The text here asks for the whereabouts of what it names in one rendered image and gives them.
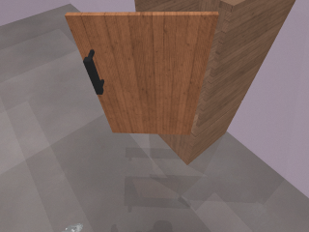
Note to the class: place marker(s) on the cupboard door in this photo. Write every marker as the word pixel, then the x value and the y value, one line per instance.
pixel 153 65

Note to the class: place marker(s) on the handle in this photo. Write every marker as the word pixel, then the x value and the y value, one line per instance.
pixel 93 73

